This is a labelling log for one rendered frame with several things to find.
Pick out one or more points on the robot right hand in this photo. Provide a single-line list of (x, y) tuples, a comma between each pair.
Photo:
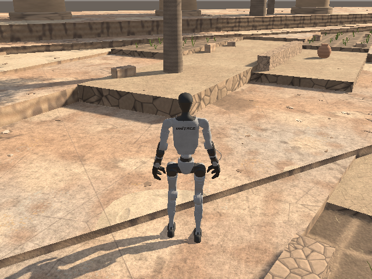
[(216, 170)]

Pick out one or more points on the left robot upper arm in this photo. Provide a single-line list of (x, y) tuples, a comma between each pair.
[(167, 123)]

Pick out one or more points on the left robot forearm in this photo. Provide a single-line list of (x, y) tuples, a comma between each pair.
[(158, 157)]

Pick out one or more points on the right robot upper arm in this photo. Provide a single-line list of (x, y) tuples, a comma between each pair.
[(203, 122)]

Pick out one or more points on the robot left hand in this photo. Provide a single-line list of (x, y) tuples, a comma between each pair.
[(155, 172)]

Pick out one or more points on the robot torso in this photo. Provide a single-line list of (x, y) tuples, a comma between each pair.
[(185, 137)]

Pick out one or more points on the right robot forearm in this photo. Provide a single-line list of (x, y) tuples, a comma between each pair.
[(213, 156)]

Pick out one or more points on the left robot shin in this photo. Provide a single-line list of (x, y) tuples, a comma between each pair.
[(171, 209)]

